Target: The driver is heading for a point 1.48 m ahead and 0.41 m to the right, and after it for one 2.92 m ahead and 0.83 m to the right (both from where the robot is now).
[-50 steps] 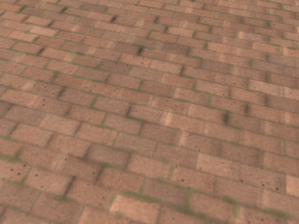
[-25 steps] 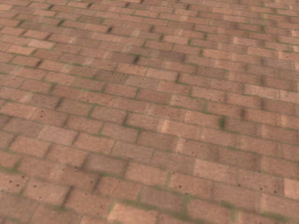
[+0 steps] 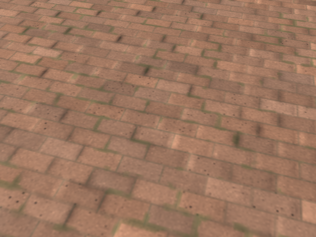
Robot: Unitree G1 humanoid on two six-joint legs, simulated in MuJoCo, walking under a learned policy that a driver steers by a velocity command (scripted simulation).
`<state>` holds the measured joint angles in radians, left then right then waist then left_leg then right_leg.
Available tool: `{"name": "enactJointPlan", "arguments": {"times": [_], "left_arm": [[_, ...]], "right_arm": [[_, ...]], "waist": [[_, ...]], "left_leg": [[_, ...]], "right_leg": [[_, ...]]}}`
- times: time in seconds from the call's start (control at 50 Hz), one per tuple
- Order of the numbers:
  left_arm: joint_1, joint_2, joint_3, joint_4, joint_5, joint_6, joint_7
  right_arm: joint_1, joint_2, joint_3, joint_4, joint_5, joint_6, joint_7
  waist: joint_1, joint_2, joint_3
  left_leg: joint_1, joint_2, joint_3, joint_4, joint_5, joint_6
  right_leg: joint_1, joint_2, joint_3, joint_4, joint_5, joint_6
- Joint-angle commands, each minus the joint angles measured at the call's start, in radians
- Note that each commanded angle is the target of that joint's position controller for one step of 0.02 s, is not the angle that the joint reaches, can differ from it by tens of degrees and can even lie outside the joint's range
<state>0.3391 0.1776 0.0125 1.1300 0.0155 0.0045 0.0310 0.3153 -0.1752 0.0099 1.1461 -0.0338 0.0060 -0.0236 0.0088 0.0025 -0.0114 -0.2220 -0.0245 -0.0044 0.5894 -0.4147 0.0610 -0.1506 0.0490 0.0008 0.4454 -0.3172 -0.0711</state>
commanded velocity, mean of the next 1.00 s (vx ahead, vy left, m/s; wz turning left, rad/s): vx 0.44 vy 0.00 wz -0.20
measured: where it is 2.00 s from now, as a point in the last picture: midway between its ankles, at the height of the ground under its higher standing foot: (203, 154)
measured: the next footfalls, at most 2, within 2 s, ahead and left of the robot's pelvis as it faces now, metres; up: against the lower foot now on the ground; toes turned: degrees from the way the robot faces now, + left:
right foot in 0.60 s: +0.42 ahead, -0.03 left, +0.00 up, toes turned -6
left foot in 1.16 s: +0.78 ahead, +0.06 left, +0.00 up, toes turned -22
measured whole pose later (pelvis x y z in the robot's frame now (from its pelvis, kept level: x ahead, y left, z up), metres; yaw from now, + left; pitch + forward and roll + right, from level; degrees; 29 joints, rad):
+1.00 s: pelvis +0.47 +0.01 +0.00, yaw -14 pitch +1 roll +0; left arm 0.45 0.20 0.05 1.00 0.01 -0.07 0.00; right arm 0.01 -0.22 -0.03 0.82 -0.04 -0.04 0.02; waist 0.09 0.03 0.04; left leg -0.67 0.09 -0.04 0.75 -0.03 -0.04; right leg -0.02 0.14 0.12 0.27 -0.25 -0.13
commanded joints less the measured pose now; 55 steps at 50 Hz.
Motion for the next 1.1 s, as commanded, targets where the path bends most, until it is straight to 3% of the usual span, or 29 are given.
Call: {"name": "enactJointPlan", "arguments": {"times": [0.02,0.08,0.12,0.14,0.16,0.18,0.2,0.22,0.24,0.26,0.34,0.46,0.52,0.56,0.58,0.6,0.62,0.64,0.66,0.68,0.7,0.72,0.76,0.82,0.86,0.92,1.02,1.06,1.1], "left_arm": [[0.112,0.153,0.041,-0.002,0.01,-0.01,-0.002],[0.046,0.158,0.051,-0.027,0.003,-0.03,-0.008],[-0.017,0.146,0.053,-0.049,-0.008,-0.033,-0.011],[-0.033,0.124,0.048,-0.064,-0.003,-0.04,-0.012],[-0.054,0.057,0.029,-0.088,0.002,-0.051,-0.02],[-0.068,0.045,0.026,-0.128,0.007,-0.057,-0.028],[-0.092,0.108,0.039,-0.134,0.034,-0.059,-0.038],[-0.105,0.091,0.037,-0.134,0.03,-0.065,-0.05],[-0.09,0.069,0.032,-0.124,0.02,-0.073,-0.058],[-0.089,0.074,0.036,-0.12,0.021,-0.075,-0.064],[-0.141,0.069,0.04,-0.141,0.019,-0.054,-0.068],[-0.406,0.035,0.014,-0.254,0.003,-0.047,-0.066],[-0.371,0.064,0.019,-0.26,-0.001,-0.049,-0.055],[-0.205,0.104,0.04,-0.214,-0.002,-0.06,-0.045],[-0.057,0.119,0.053,-0.163,-0.002,-0.067,-0.041],[0.072,0.153,0.072,-0.123,0.011,-0.07,-0.033],[0.177,0.247,0.098,-0.113,0.028,-0.067,-0.027],[0.127,0.255,0.102,-0.113,0.007,-0.051,-0.04],[-0.003,0.231,0.097,-0.136,-0.01,-0.052,-0.047],[-0.07,0.17,0.082,-0.154,-0.013,-0.056,-0.048],[-0.096,0.131,0.071,-0.155,-0.006,-0.062,-0.047],[-0.096,0.113,0.063,-0.153,-0.006,-0.071,-0.039],[-0.063,0.118,0.06,-0.146,-0.007,-0.089,-0.031],[0.004,0.16,0.067,-0.147,-0.012,-0.094,-0.026],[0.055,0.158,0.066,-0.148,-0.015,-0.089,-0.027],[0.13,0.157,0.067,-0.151,-0.014,-0.081,-0.028],[0.205,0.171,0.07,-0.164,0.0,-0.071,-0.015],[0.201,0.184,0.075,-0.176,0.006,-0.069,-0.008],[0.135,0.208,0.083,-0.202,0.006,-0.071,-0.003]], "right_arm": [[-0.08,-0.059,-0.014,-0.093,-0.007,-0.035,0.015],[-0.042,-0.054,-0.022,-0.108,0.008,-0.061,0.03],[0.101,-0.03,-0.027,-0.056,0.018,-0.068,0.026],[0.187,-0.051,-0.037,-0.028,0.015,-0.071,0.02],[0.303,-0.121,-0.054,-0.013,0.0,-0.08,0.009],[0.398,-0.214,-0.078,0.009,0.011,-0.073,0.011],[0.311,-0.172,-0.07,-0.008,0.009,-0.066,0.008],[0.215,-0.143,-0.062,-0.047,0.01,-0.073,0.015],[0.163,-0.128,-0.058,-0.068,0.013,-0.084,0.017],[0.147,-0.111,-0.052,-0.077,0.016,-0.094,0.015],[0.245,-0.075,-0.034,-0.036,0.019,-0.113,0.009],[0.278,-0.081,-0.023,-0.029,0.015,-0.114,0.001],[0.254,-0.11,-0.03,-0.027,0.012,-0.121,-0.005],[0.227,-0.134,-0.04,-0.029,0.009,-0.121,-0.012],[0.207,-0.147,-0.046,-0.035,0.011,-0.114,-0.014],[0.198,-0.151,-0.048,-0.044,0.013,-0.111,-0.011],[0.23,-0.082,-0.037,-0.078,0.023,-0.112,0.0],[0.252,-0.079,-0.048,-0.097,0.029,-0.114,0.019],[0.142,-0.111,-0.054,-0.141,0.013,-0.117,0.021],[0.052,-0.128,-0.057,-0.173,0.01,-0.128,0.026],[0.026,-0.118,-0.059,-0.183,0.009,-0.13,0.025],[0.019,-0.112,-0.061,-0.197,-0.002,-0.118,0.024],[0.032,-0.085,-0.059,-0.211,-0.013,-0.087,0.026],[-0.072,-0.09,-0.06,-0.266,-0.016,-0.06,0.028],[-0.191,-0.103,-0.062,-0.315,-0.011,-0.055,0.031],[-0.306,-0.103,-0.059,-0.364,-0.006,-0.053,0.04],[-0.461,-0.108,-0.046,-0.443,0.004,-0.059,0.047],[-0.479,-0.119,-0.044,-0.468,0.01,-0.069,0.047],[-0.381,-0.147,-0.051,-0.456,0.015,-0.081,0.041]], "waist": [[0.035,-0.119,0.192],[-0.016,-0.108,0.163],[-0.085,-0.078,0.148],[-0.113,-0.021,0.137],[-0.154,0.179,0.093],[-0.156,0.31,0.094],[-0.099,0.155,0.176],[-0.058,0.072,0.207],[-0.03,0.048,0.198],[-0.015,0.038,0.177],[-0.015,0.068,0.124],[-0.055,0.1,0.167],[-0.018,0.113,0.132],[0.061,0.111,0.035],[0.122,0.105,-0.037],[0.175,0.082,-0.094],[0.167,-0.075,-0.19],[0.106,-0.188,-0.24],[0.062,-0.089,-0.093],[0.048,-0.012,0.005],[0.007,0.049,0.057],[-0.026,0.054,0.071],[-0.054,0.023,0.057],[-0.039,-0.009,0.078],[-0.001,-0.027,0.097],[0.049,-0.05,0.078],[0.101,-0.075,0.071],[0.096,-0.087,0.07],[0.031,-0.1,0.043]], "left_leg": [[-0.268,0.038,0.025,0.176,-0.04,0.012],[-0.152,0.041,0.045,0.063,-0.02,0.02],[0.139,-0.022,0.106,-0.128,0.11,0.022],[0.28,-0.007,0.058,-0.186,0.088,0.023],[0.387,0.211,-0.259,-0.36,-0.129,0.05],[0.394,0.397,-0.623,-0.501,-0.376,0.139],[0.285,0.408,-0.623,-0.497,-0.405,0.165],[0.217,0.366,-0.531,-0.493,-0.311,0.152],[0.196,0.317,-0.428,-0.502,-0.158,0.133],[0.201,0.285,-0.35,-0.506,-0.025,0.119],[0.273,0.215,-0.148,-0.446,0.495,0.1],[0.215,0.182,-0.05,-0.446,0.745,0.099],[0.265,0.213,0.015,-0.383,1.006,0.084],[0.312,0.225,0.057,-0.17,1.224,0.066],[0.297,0.221,0.077,0.008,1.207,0.056],[0.17,0.197,0.098,0.226,1.016,0.046],[-0.087,0.093,0.134,0.601,0.499,0.021],[-0.364,-0.065,0.022,0.862,-0.073,0.004],[-0.474,0.02,-0.055,0.865,0.02,0.027],[-0.468,0.061,-0.05,0.803,0.112,0.026],[-0.413,0.092,-0.051,0.724,0.149,0.019],[-0.356,0.109,-0.057,0.667,0.148,0.003],[-0.299,0.116,-0.046,0.582,0.133,-0.029],[-0.352,0.12,-0.01,0.451,0.205,-0.071],[-0.412,0.119,0.005,0.341,0.295,-0.094],[-0.452,0.096,0.01,0.224,0.397,-0.103],[-0.489,0.048,0.011,0.084,0.382,-0.095],[-0.447,0.033,0.003,0.015,0.358,-0.079],[-0.251,0.004,-0.001,-0.079,0.305,-0.051]], "right_leg": [[-0.052,-0.351,0.465,-0.339,-0.455,-0.188],[-0.101,-0.293,0.334,-0.296,-0.316,-0.15],[-0.266,-0.204,0.211,-0.191,-0.284,-0.109],[-0.366,-0.157,0.155,-0.076,-0.263,-0.088],[-0.469,-0.054,0.018,0.232,-0.201,-0.047],[-0.628,0.02,-0.065,0.47,-0.253,-0.034],[-0.649,-0.057,-0.002,0.615,-0.187,-0.044],[-0.646,-0.091,0.021,0.647,-0.083,-0.044],[-0.611,-0.113,0.025,0.639,-0.002,-0.031],[-0.585,-0.125,0.015,0.622,0.053,-0.017],[-0.6,-0.108,-0.055,0.6,0.13,0.02],[-0.497,-0.056,-0.141,0.262,0.228,0.022],[-0.349,-0.014,-0.167,0.164,0.225,-0.04],[-0.181,0.037,-0.163,0.149,0.183,-0.087],[-0.036,0.053,-0.155,0.093,0.201,-0.111],[0.15,-0.005,-0.08,0.057,0.161,-0.141],[0.364,-0.265,0.304,0.033,0.04,-0.237],[0.457,-0.405,0.784,-0.161,-0.017,-0.367],[0.345,-0.369,0.692,-0.21,-0.128,-0.333],[0.196,-0.345,0.569,-0.239,-0.073,-0.3],[0.075,-0.303,0.483,-0.26,0.053,-0.265],[-0.008,-0.26,0.413,-0.26,0.169,-0.241],[-0.07,-0.215,0.327,-0.259,0.303,-0.227],[-0.097,-0.174,0.275,-0.28,0.337,-0.216],[-0.069,-0.159,0.278,-0.287,0.367,-0.187],[0.026,-0.145,0.28,-0.248,0.472,-0.139],[0.185,-0.157,0.326,-0.171,0.599,-0.144],[0.218,-0.172,0.352,-0.131,0.646,-0.142],[0.167,-0.163,0.349,-0.059,0.751,-0.103]]}}
Over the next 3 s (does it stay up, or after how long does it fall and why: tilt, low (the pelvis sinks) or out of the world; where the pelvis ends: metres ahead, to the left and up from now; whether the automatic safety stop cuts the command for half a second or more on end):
stays up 1.42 -0.50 0.00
